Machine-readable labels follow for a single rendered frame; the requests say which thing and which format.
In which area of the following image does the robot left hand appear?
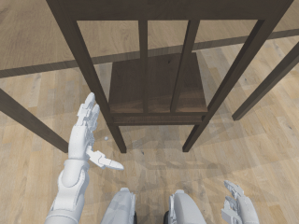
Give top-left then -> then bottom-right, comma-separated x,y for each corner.
68,92 -> 124,171

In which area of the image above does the left robot forearm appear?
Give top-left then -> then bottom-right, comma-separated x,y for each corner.
44,158 -> 90,224

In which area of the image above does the robot right hand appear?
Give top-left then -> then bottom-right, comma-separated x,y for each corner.
221,180 -> 260,224

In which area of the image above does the right robot shin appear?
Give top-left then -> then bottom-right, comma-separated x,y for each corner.
168,189 -> 184,224

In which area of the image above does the table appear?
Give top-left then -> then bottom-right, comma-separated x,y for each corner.
0,0 -> 299,153

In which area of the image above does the chair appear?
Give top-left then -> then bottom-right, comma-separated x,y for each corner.
46,0 -> 294,154

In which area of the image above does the robot left thigh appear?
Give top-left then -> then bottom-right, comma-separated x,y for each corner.
100,190 -> 135,224

